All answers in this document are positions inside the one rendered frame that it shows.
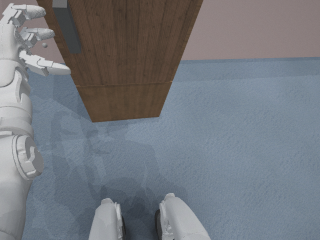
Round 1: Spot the cupboard door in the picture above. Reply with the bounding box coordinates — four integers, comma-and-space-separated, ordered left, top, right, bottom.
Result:
44, 0, 199, 86

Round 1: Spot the robot right shin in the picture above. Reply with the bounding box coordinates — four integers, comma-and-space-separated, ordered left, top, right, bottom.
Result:
160, 193, 175, 240

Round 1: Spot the handle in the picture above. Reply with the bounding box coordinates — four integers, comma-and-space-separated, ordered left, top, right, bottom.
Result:
52, 0, 82, 54

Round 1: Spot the left robot hand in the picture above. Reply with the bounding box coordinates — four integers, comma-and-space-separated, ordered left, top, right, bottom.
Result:
0, 3, 71, 77

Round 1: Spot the left robot forearm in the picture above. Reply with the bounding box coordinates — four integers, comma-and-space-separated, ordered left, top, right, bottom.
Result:
0, 59, 34, 141

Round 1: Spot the left robot upper arm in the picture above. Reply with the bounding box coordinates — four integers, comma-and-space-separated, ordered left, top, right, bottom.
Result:
0, 134, 44, 240

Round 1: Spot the left robot thigh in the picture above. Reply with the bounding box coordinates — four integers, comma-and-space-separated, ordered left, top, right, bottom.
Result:
88, 202, 123, 240

